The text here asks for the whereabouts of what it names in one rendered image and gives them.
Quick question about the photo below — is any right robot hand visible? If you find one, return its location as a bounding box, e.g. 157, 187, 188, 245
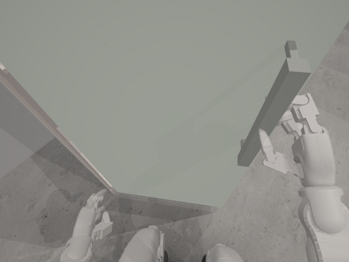
258, 93, 335, 187

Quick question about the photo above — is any handle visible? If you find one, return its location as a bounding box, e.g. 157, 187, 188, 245
238, 40, 311, 167

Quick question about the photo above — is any robot left forearm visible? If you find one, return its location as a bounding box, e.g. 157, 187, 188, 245
60, 235, 93, 262

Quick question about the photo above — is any left robot thigh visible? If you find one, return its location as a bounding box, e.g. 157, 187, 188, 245
118, 228, 165, 262

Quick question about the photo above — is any robot right forearm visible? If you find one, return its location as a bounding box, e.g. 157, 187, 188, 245
298, 186, 349, 262

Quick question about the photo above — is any fridge door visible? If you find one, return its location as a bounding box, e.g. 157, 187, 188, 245
0, 0, 349, 208

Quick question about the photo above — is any left robot hand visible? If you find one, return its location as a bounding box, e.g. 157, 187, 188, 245
72, 189, 113, 243

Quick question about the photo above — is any robot thigh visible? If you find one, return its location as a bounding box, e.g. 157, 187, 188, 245
118, 228, 165, 262
206, 246, 244, 262

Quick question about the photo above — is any right robot thigh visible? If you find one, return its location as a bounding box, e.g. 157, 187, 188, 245
206, 246, 244, 262

